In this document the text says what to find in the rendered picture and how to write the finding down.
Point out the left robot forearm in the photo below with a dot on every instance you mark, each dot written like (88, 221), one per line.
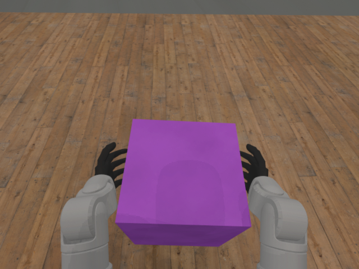
(84, 225)

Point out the robot right hand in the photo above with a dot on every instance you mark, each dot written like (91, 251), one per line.
(256, 168)

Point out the right robot forearm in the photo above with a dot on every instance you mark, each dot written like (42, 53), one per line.
(283, 225)

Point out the robot left hand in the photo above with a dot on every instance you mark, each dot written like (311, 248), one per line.
(105, 165)

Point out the carton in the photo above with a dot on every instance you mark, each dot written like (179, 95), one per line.
(182, 184)

